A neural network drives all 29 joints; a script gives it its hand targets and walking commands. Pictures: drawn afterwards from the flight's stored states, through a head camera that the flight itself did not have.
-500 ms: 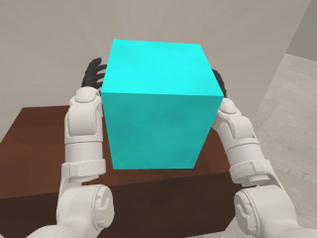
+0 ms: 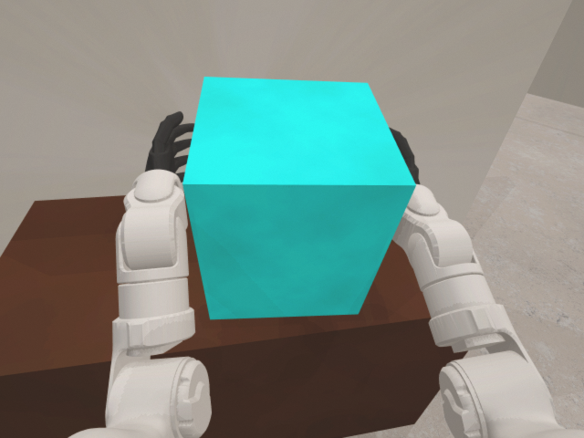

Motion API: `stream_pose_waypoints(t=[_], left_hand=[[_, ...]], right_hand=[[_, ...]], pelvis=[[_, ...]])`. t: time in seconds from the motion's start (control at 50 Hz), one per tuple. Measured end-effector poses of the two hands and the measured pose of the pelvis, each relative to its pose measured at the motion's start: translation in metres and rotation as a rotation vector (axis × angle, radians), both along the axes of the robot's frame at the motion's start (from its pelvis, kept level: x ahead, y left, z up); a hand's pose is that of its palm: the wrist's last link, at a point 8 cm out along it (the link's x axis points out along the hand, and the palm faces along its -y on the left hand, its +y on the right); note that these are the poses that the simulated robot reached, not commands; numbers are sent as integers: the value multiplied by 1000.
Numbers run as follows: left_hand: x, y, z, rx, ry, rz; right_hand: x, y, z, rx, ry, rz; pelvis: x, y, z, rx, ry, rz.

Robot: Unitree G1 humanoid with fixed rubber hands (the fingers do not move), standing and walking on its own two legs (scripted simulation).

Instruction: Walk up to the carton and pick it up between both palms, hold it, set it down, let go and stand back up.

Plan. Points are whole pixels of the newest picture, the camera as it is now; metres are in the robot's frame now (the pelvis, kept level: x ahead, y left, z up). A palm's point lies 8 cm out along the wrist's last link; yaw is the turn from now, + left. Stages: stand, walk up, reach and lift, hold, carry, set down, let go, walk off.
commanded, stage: hold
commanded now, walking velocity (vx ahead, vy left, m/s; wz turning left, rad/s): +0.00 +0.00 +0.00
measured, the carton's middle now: (286, 204) +0.36 +0.01 +0.19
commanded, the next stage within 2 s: none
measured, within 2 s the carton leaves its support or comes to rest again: neither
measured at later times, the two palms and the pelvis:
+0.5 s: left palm (162, 178) +0.34 +0.16 +0.24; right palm (406, 189) +0.34 -0.14 +0.22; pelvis -0.01 -0.01 +0.00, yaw +0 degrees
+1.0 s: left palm (168, 172) +0.36 +0.16 +0.23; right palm (403, 186) +0.36 -0.15 +0.21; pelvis +0.00 +0.00 +0.00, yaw +0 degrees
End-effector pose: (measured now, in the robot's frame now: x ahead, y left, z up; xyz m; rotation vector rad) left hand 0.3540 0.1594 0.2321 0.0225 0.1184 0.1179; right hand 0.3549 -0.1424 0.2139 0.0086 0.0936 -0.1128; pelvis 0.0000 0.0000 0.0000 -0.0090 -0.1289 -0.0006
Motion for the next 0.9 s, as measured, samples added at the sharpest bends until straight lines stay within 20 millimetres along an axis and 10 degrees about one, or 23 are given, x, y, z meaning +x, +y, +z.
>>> stream_pose_waypoints(t=[0.9], left_hand=[[4,-4,4,-1,18,-16]], right_hand=[[-2,-4,0,-2,18,-17]], pelvis=[[-10,-4,0,3,-3,1]])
